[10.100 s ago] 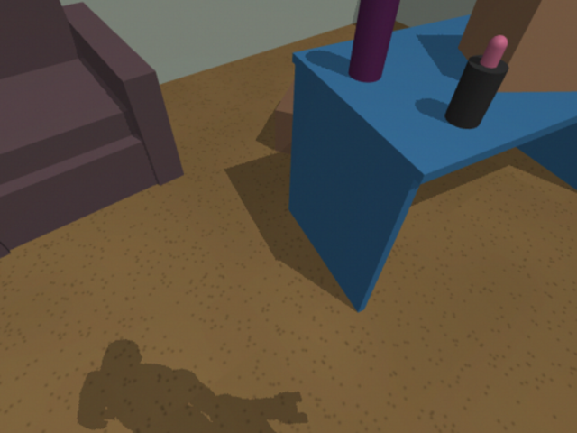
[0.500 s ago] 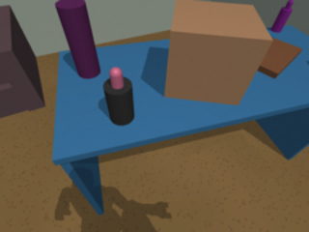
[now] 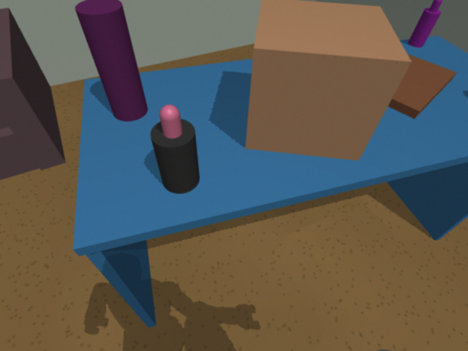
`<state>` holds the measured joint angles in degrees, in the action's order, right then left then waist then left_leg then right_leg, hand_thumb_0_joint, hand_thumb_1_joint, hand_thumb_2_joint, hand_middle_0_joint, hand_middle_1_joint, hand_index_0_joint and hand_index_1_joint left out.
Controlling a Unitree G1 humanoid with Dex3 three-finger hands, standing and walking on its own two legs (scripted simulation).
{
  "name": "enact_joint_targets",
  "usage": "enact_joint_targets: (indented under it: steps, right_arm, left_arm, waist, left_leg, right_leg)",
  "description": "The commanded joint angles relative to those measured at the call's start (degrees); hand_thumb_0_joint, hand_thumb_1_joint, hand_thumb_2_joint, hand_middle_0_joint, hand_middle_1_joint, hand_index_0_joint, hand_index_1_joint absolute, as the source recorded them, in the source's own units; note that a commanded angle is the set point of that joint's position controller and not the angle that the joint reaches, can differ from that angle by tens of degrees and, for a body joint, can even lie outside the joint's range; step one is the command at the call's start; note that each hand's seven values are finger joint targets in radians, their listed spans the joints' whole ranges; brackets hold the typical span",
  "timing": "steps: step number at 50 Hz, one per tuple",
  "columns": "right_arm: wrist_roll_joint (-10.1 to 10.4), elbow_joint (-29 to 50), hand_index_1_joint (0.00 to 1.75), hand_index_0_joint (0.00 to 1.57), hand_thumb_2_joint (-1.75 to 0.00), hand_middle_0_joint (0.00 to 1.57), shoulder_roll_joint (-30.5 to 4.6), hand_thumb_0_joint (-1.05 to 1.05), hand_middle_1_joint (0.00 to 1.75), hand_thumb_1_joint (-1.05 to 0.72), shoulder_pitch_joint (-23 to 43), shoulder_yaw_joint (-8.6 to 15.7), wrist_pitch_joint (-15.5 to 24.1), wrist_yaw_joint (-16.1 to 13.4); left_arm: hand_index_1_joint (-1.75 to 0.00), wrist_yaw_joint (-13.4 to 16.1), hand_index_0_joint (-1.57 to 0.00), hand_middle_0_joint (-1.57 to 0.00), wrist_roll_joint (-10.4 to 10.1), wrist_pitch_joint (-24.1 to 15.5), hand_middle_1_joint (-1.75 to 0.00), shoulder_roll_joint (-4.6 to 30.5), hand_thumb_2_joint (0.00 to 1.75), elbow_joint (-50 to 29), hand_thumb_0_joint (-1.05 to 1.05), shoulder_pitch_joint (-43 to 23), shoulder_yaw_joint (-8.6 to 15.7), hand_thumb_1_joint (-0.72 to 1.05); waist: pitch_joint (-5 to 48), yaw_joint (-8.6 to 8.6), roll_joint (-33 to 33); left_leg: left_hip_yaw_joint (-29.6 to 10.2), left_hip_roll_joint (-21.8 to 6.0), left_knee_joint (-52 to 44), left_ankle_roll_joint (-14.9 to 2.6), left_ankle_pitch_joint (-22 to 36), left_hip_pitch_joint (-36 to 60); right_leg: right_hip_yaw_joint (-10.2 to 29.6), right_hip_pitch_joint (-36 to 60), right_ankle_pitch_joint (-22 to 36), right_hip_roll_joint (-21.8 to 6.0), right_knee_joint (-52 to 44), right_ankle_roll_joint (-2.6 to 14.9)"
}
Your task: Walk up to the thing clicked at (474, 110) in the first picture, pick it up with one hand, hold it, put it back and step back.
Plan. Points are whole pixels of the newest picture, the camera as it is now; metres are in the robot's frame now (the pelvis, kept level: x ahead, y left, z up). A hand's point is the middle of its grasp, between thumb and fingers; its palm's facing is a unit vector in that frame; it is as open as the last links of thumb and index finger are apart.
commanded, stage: walk up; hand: left
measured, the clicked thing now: (175, 147) +0.49 +0.12 +0.06
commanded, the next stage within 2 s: stand in 0.08 s
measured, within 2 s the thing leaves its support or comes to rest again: neither
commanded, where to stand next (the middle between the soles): +0.05 -0.01 m, yaw -3 degrees
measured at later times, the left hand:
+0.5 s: hand out of the picture +0.07 +0.24 -0.16, palm faces -0.02 -0.94 -0.33, open 7.4 cm
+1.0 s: hand out of the picture +0.05 +0.24 -0.16, palm faces -0.02 -0.94 -0.34, open 7.4 cm
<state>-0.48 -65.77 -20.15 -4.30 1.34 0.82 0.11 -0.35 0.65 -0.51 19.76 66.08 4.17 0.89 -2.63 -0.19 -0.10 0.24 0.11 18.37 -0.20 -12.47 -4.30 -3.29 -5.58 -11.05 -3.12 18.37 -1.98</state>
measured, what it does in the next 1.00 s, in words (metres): stands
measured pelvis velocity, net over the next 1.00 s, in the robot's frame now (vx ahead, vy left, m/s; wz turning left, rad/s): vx -0.02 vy -0.02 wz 0.00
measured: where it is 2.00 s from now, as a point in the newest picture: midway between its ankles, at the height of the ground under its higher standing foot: outside the picture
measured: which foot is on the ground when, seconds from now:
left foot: down 0.00-1.00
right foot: down 0.00-1.00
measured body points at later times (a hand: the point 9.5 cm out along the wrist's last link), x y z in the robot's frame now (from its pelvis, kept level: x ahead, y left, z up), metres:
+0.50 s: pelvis -0.01 -0.01 +0.00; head +0.00 -0.01 +0.45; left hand +0.07 +0.29 -0.13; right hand +0.08 -0.31 -0.13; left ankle -0.03 +0.12 -0.75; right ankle -0.01 -0.14 -0.75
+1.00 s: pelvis -0.02 -0.02 +0.00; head -0.01 -0.02 +0.45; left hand +0.05 +0.29 -0.13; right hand +0.05 -0.32 -0.13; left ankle -0.03 +0.12 -0.75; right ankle -0.01 -0.14 -0.75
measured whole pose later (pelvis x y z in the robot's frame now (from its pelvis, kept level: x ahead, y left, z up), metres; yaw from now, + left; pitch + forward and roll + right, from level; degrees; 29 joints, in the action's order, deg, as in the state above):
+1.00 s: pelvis -0.02 -0.02 +0.00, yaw +0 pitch -2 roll +0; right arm -0.5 -65.5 -20.0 -6.5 0.0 0.6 0.4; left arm -0.6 0.4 -0.4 20.0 65.5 6.3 0.1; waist -2.7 -0.2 0.2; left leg -0.1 -1.3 17.0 1.2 -10.2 -5.1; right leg -3.7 -6.4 -9.0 -1.7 17.2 -0.6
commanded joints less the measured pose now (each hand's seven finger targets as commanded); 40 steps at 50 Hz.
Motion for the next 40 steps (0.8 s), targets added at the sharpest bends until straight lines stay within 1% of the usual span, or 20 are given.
enact_joint_targets:
  steps: [1,3,4,6,10,13,14,17,20,22,25,27,29,30,31,35,36,37,38,40]
  right_arm:
    - [-0.06,3.40,0.30,0.20,-0.90,0.20,-12.12,0.00,0.30,-0.90,2.19,2.02,0.95,-0.71]
    - [-0.06,3.47,0.30,0.20,-0.90,0.20,-12.10,0.00,0.30,-0.90,1.99,2.05,0.91,-0.72]
    - [0.12,3.99,0.30,0.20,-0.90,0.20,-11.96,0.00,0.30,-0.90,3.05,1.48,0.95,-0.81]
    - [0.20,3.91,0.30,0.20,-0.90,0.20,-12.26,0.00,0.30,-0.90,2.93,1.56,1.01,-0.95]
    - [0.21,3.87,0.30,0.20,-0.90,0.20,-12.09,0.00,0.30,-0.90,2.57,1.27,0.98,-0.88]
    - [0.20,4.00,0.30,0.20,-0.90,0.20,-12.02,0.00,0.30,-0.90,3.17,1.16,0.93,-0.81]
    - [0.16,3.94,0.30,0.20,-0.90,0.20,-11.66,0.00,0.30,-0.90,2.73,1.00,0.90,-0.81]
    - [0.23,3.78,0.30,0.20,-0.90,0.20,-11.81,0.00,0.30,-0.90,2.99,0.86,0.91,-0.66]
    - [0.07,3.65,0.30,0.20,-0.90,0.20,-11.67,0.00,0.30,-0.90,2.33,0.86,0.84,-0.65]
    - [0.08,3.66,0.30,0.20,-0.90,0.20,-11.85,0.00,0.30,-0.90,2.82,0.82,0.86,-0.58]
    - [0.05,3.56,0.30,0.20,-0.90,0.20,-11.93,0.00,0.30,-0.90,2.24,0.87,0.90,-0.50]
    - [0.04,3.61,0.30,0.20,-0.90,0.20,-11.96,0.00,0.30,-0.90,2.33,0.88,0.92,-0.54]
    - [0.03,3.44,0.30,0.20,-0.90,0.20,-11.87,0.00,0.30,-0.90,1.88,0.84,0.90,-0.53]
    - [0.01,3.43,0.30,0.20,-0.90,0.20,-11.75,0.00,0.30,-0.90,1.65,0.84,0.87,-0.50]
    - [0.00,3.26,0.30,0.20,-0.90,0.20,-11.83,0.00,0.30,-0.90,1.28,0.72,0.91,-0.48]
    - [0.02,3.36,0.30,0.20,-0.90,0.20,-11.89,0.00,0.30,-0.90,1.44,0.81,0.73,-0.47]
    - [-0.09,3.30,0.30,0.20,-0.90,0.20,-11.79,0.00,0.30,-0.90,0.76,0.64,0.78,-0.45]
    - [-0.05,3.41,0.30,0.20,-0.90,0.20,-11.96,0.00,0.30,-0.90,1.33,0.71,0.78,-0.47]
    - [-0.09,3.28,0.30,0.20,-0.90,0.20,-11.84,0.00,0.30,-0.90,0.62,0.67,0.76,-0.48]
    - [-0.06,3.38,0.30,0.20,-0.90,0.20,-11.86,0.00,0.30,-0.90,0.80,0.69,0.77,-0.44]
  left_arm:
    - [-0.30,0.97,-0.20,-0.20,0.06,-1.49,-0.30,12.48,0.90,-3.43,0.00,-2.65,2.23,0.90]
    - [-0.30,0.98,-0.20,-0.20,0.05,-1.50,-0.30,12.30,0.90,-3.56,0.00,-2.68,2.20,0.90]
    - [-0.30,1.08,-0.20,-0.20,-0.45,-1.43,-0.30,11.99,0.90,-3.88,0.00,-2.89,1.89,0.90]
    - [-0.30,1.20,-0.20,-0.20,-0.50,-1.18,-0.30,11.81,0.90,-3.75,0.00,-1.98,1.90,0.90]
    - [-0.30,1.05,-0.20,-0.20,-0.42,-1.02,-0.30,12.01,0.90,-3.95,0.00,-2.07,1.99,0.90]
    - [-0.30,1.02,-0.20,-0.20,-0.34,-1.03,-0.30,12.08,0.90,-3.90,0.00,-1.92,1.88,0.90]
    - [-0.30,1.00,-0.20,-0.20,-0.34,-1.03,-0.30,12.32,0.90,-3.97,0.00,-2.41,1.91,0.90]
    - [-0.30,0.85,-0.20,-0.20,-0.40,-1.11,-0.30,12.04,0.90,-3.80,0.00,-1.82,1.70,0.90]
    - [-0.30,0.87,-0.20,-0.20,-0.28,-1.11,-0.30,12.60,0.90,-3.96,0.00,-2.48,1.83,0.90]
    - [-0.30,0.76,-0.20,-0.20,-0.34,-1.13,-0.30,11.96,0.90,-3.83,0.00,-1.54,1.55,0.90]
    - [-0.30,0.79,-0.20,-0.20,-0.25,-1.32,-0.30,12.33,0.90,-3.88,0.00,-1.65,1.58,0.90]
    - [-0.30,0.81,-0.20,-0.20,-0.22,-1.29,-0.30,12.21,0.90,-3.81,0.00,-1.24,1.52,0.90]
    - [-0.30,0.77,-0.20,-0.20,-0.28,-1.32,-0.30,12.48,0.90,-3.78,0.00,-1.32,1.59,0.90]
    - [-0.30,0.81,-0.20,-0.20,-0.29,-1.29,-0.30,12.41,0.90,-3.74,0.00,-1.18,1.51,0.90]
    - [-0.30,0.75,-0.20,-0.20,-0.44,-1.36,-0.30,12.45,0.90,-3.80,0.00,-1.26,1.49,0.90]
    - [-0.30,0.82,-0.20,-0.20,-0.22,-1.28,-0.30,12.64,0.90,-3.72,0.00,-0.60,1.43,0.90]
    - [-0.30,0.78,-0.20,-0.20,-0.22,-1.33,-0.30,12.79,0.90,-3.70,0.00,-0.94,1.49,0.90]
    - [-0.30,0.77,-0.20,-0.20,-0.14,-1.23,-0.30,12.47,0.90,-3.73,0.00,-0.74,1.42,0.90]
    - [-0.30,0.77,-0.20,-0.20,-0.27,-1.18,-0.30,12.76,0.90,-3.60,0.00,-0.88,1.52,0.90]
    - [-0.30,0.70,-0.20,-0.20,-0.24,-1.18,-0.30,12.62,0.90,-3.63,0.00,-0.57,1.45,0.90]
  waist:
    - [6.00,0.16,-0.49]
    - [5.90,0.24,-0.24]
    - [4.16,0.19,-0.39]
    - [5.05,0.02,0.56]
    - [6.42,0.18,0.67]
    - [6.13,-0.10,0.37]
    - [5.76,0.29,0.01]
    - [5.09,-0.02,0.31]
    - [4.95,0.43,0.00]
    - [4.71,0.04,0.86]
    - [5.34,0.19,0.36]
    - [4.95,0.16,0.48]
    - [5.12,0.23,-0.31]
    - [4.74,0.24,-0.01]
    - [4.36,0.30,0.45]
    - [4.09,0.05,-0.08]
    - [4.09,0.42,0.09]
    - [3.68,0.09,0.37]
    - [3.65,0.35,0.07]
    - [4.02,0.11,0.29]
  left_leg:
    - [-3.96,-6.67,-1.99,-1.15,16.23,0.01]
    - [-3.85,-6.61,-1.86,-1.09,16.42,-0.07]
    - [-5.11,-7.87,-2.15,-0.66,21.47,-0.51]
    - [-4.99,-8.04,-2.16,-0.33,22.98,0.51]
    - [-4.56,-7.84,-2.86,-0.18,20.21,0.75]
    - [-4.79,-7.78,-3.56,-0.24,17.66,0.38]
    - [-4.69,-7.70,-3.73,-0.15,17.37,-0.11]
    - [-4.84,-7.63,-3.83,-0.09,15.57,-0.01]
    - [-4.92,-7.59,-4.18,-0.01,13.40,-0.78]
    - [-4.86,-7.46,-4.20,-0.19,11.91,-0.70]
    - [-5.10,-7.78,-3.88,-0.28,13.39,-0.22]
    - [-4.93,-7.57,-3.91,-0.36,12.18,-0.29]
    - [-5.02,-7.87,-3.65,-0.40,12.70,0.21]
    - [-5.22,-7.68,-3.97,-0.13,12.50,-0.36]
    - [-4.98,-7.65,-4.06,-0.18,11.92,-0.70]
    - [-5.19,-7.62,-4.11,-0.45,9.43,-1.06]
    - [-5.07,-7.57,-4.24,-0.44,9.07,-1.45]
    - [-5.23,-7.50,-4.31,-0.33,8.94,-1.47]
    - [-5.20,-7.42,-4.48,-0.26,8.14,-1.94]
    - [-5.28,-7.55,-4.39,-0.46,8.21,-1.87]
  right_leg:
    - [4.30,3.63,13.77,-5.01,-0.83,2.15]
    - [4.50,3.59,14.04,-4.95,-0.91,2.20]
    - [4.93,2.91,17.26,-5.58,-0.99,2.43]
    - [4.65,3.64,17.66,-5.49,-0.91,2.39]
    - [4.79,4.80,15.60,-5.49,-1.50,2.33]
    - [4.78,4.60,13.44,-5.37,-2.19,2.26]
    - [4.84,4.39,13.24,-5.51,-2.12,2.43]
    - [5.16,3.44,11.78,-5.47,-3.02,2.21]
    - [5.17,3.38,10.48,-5.53,-2.98,2.47]
    - [5.38,2.50,9.48,-5.46,-3.64,2.26]
    - [5.48,3.04,11.37,-5.65,-3.21,2.48]
    - [5.55,2.35,10.49,-5.50,-3.72,2.32]
    - [5.72,2.28,10.75,-5.66,-3.41,2.53]
    - [5.34,1.98,10.15,-5.32,-3.41,2.43]
    - [5.96,2.24,9.88,-5.57,-3.71,2.50]
    - [5.80,1.62,7.72,-5.39,-4.20,2.47]
    - [6.01,1.79,7.66,-5.54,-4.08,2.48]
    - [5.53,1.12,7.07,-5.23,-3.95,2.42]
    - [5.81,1.54,6.28,-5.35,-4.00,2.51]
    - [5.80,1.44,6.42,-5.33,-3.95,2.63]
